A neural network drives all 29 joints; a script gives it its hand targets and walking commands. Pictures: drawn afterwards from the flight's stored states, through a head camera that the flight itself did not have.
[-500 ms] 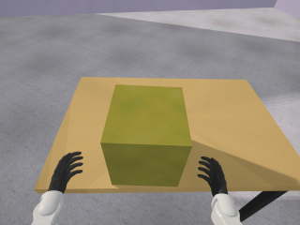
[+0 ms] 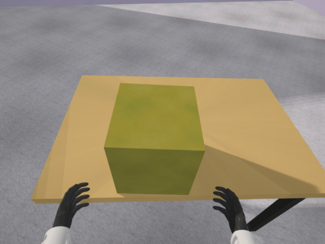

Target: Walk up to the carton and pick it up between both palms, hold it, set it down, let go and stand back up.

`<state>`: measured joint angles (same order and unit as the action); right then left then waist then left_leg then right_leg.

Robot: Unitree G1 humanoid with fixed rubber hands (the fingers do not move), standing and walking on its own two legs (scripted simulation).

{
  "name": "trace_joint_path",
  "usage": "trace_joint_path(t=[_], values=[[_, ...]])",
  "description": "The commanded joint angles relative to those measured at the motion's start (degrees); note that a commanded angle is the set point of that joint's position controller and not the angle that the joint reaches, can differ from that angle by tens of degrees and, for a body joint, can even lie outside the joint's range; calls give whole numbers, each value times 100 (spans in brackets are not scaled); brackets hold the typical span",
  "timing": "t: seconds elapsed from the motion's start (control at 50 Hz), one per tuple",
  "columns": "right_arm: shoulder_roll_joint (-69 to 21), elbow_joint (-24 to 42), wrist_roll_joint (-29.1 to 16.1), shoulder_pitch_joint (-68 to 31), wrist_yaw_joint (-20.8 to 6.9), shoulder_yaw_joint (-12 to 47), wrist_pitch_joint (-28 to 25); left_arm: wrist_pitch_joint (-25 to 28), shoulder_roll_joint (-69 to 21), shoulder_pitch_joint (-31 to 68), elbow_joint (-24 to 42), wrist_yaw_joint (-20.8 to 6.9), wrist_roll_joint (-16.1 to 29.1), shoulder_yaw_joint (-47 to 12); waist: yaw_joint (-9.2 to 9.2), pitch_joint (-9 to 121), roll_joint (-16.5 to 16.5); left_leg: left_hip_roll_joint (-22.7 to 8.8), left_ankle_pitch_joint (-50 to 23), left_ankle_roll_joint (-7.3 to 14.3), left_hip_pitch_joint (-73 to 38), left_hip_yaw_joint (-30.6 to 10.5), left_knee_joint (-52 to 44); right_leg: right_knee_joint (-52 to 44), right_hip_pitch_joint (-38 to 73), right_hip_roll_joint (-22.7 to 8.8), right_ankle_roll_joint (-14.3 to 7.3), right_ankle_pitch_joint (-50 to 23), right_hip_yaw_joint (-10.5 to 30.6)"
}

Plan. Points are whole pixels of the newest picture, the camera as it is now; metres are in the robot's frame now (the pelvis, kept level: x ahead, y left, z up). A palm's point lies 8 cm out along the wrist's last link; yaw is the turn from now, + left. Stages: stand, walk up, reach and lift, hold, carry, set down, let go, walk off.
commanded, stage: set down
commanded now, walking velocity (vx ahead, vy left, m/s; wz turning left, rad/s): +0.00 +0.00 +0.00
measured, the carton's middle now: (155, 140) +0.43 +0.02 -0.02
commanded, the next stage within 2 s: let go in 0.88 s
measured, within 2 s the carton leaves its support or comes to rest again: neither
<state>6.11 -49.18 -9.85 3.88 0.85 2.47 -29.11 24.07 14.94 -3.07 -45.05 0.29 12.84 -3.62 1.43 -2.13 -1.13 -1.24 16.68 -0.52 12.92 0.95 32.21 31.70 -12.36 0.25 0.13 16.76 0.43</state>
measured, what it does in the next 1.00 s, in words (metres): stands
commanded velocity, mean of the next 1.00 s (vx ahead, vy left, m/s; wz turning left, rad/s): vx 0.00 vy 0.00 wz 0.00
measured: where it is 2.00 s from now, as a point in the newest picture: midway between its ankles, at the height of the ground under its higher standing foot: outside the picture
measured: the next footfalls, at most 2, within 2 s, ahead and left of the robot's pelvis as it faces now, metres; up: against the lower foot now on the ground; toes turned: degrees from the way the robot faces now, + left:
none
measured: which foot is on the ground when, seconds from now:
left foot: down 0.00-1.00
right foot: down 0.00-1.00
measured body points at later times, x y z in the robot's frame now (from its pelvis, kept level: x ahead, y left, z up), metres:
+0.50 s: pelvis +0.04 +0.00 +0.01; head +0.05 +0.01 +0.46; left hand +0.20 +0.23 -0.08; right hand +0.21 -0.22 -0.07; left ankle +0.01 +0.12 -0.73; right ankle +0.01 -0.12 -0.73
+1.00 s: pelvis +0.03 -0.01 +0.01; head +0.04 -0.01 +0.46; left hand +0.19 +0.22 -0.08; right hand +0.18 -0.23 -0.08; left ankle +0.01 +0.12 -0.73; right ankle +0.01 -0.12 -0.73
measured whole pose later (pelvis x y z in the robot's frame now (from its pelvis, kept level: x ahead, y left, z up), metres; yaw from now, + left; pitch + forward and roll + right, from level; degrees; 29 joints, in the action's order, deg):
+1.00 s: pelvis +0.03 -0.01 +0.01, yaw -1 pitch -4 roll +0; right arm 10.1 -45.2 1.0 9.6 -0.2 -1.0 -15.0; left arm -5.6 11.0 -12.0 -30.2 -0.4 -0.1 0.9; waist 0.9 -5.4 0.5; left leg -2.2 13.5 -1.3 3.2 1.7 20.9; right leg 19.8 -2.8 1.3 -0.6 12.8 0.9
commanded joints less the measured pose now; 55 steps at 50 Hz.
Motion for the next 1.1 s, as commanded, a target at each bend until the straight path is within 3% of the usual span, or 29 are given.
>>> trace_joint_path(t=[0.0, 0.02, 0.04, 0.06, 0.08, 0.1, 0.16, 0.22, 0.26, 0.3, 0.5, 0.52, 0.68, 0.72, 0.8, 0.84, 0.96, 1.02, 1.08], values=[[638, 979, 137, -1013, -43, -224, 95, -227, 813, 1047, 871, 86, 2, 217, 72, 739, 319, 120, -487, -136, -384, 161, -838, -920, -123, 28, -232, 196, 58], [680, 808, 173, -910, -28, -190, 189, -361, 797, 885, 758, 71, -82, 237, 39, 584, 266, 125, -698, -149, -546, 145, -863, -991, -52, 32, -217, -28, 63], [639, 1064, 150, -808, 10, -153, 177, -380, 857, 797, 868, 36, -87, 382, 123, 694, 34, 146, -984, -108, -662, 201, -829, -1044, 75, 28, -155, -325, 110], [690, 734, 137, -699, 17, -142, 224, -472, 700, 667, 724, 4, -215, 342, 52, 623, 201, 147, -1243, -174, -819, 171, -832, -1067, 105, 65, -159, -535, 89], [671, 898, 107, -626, 23, -136, 192, -470, 728, 618, 930, -25, -230, 401, 112, 701, 229, 153, -1411, -183, -910, 209, -817, -1119, 164, 82, -161, -568, 72], [696, 1015, 134, -549, 49, -143, 162, -477, 719, 517, 923, -67, -194, 422, 52, 727, 57, 154, -1587, -166, -990, 235, -751, -1137, 204, 93, -115, -800, 82], [801, 828, 155, -364, 38, -96, 253, -700, 509, 202, 964, -146, -435, 456, 96, 621, 171, 159, -2179, -267, -1318, 212, -769, -1236, 332, 159, -121, -1297, 10], [949, 651, 230, -287, 6, -216, 384, -1023, 353, 0, 1036, -169, -647, 436, 27, 506, 243, 132, -2367, -303, -1589, 165, -858, -1373, 273, 234, -170, -1300, -72], [965, 941, 301, -250, -11, -303, 401, -1110, 363, 5, 1437, -121, -673, 483, 89, 518, 171, 118, -2435, -278, -1678, 188, -918, -1471, 263, 257, -168, -1177, -92], [893, 1106, 311, -141, -17, -275, 360, -1067, 472, -79, 1766, -43, -758, 604, 146, 642, 142, 168, -2615, -255, -1578, 226, -879, -1402, 444, 216, -100, -1593, -38], [905, 985, 482, 294, 31, -212, 450, -1607, 397, -603, 2296, -80, -1124, 726, 63, 695, 347, 209, -2927, -284, -1729, 257, -901, -1357, 738, 129, 5, -2807, -35], [911, 735, 470, 326, 23, -205, 511, -1716, 346, -680, 2170, -85, -1239, 722, 38, 557, 516, 213, -2972, -330, -1771, 262, -906, -1391, 748, 154, -60, -2719, -50], [1059, 771, 762, 285, 20, -380, 911, -2443, 160, -832, 2164, -148, -1419, 704, -44, 208, 344, 165, -2990, -309, -1982, 222, -1013, -1603, 364, 202, -94, -2359, -211], [1071, 908, 873, 235, 31, -427, 990, -2578, 199, -734, 2195, -166, -1362, 730, -63, 318, 81, 163, -2848, -257, -1941, 254, -1011, -1626, 375, 208, -48, -2222, -222], [1053, 1247, 966, 84, -3, -452, 1102, -2724, 241, -578, 2287, -136, -1299, 720, -5, 320, -104, 160, -2550, -177, -1815, 298, -1070, -1595, 348, 209, -13, -1997, -262], [1058, 1031, 1035, 36, -49, -515, 1163, -2790, 192, -456, 2198, -91, -1367, 668, -43, 290, 35, 143, -2389, -205, -1833, 306, -1096, -1594, 276, 210, -28, -1843, -268], [1044, 1288, 1128, 82, -97, -602, 1207, -2767, 279, -294, 2412, 1, -1223, 627, -113, 504, -62, 133, -2064, -143, -1693, 344, -1080, -1499, 256, 141, -7, -1786, -217], [987, 1158, 1140, 92, -136, -616, 1320, -2844, 267, -250, 2324, 75, -1248, 574, -134, 318, 106, 137, -1686, -130, -1524, 354, -1149, -1501, 221, 95, -37, -1469, -179], [1034, 1079, 1107, 177, -175, -613, 1420, -2980, 191, -325, 2221, 68, -1302, 554, -136, 337, 203, 132, -1771, -159, -1619, 321, -1132, -1510, 240, 116, -74, -1501, -186]])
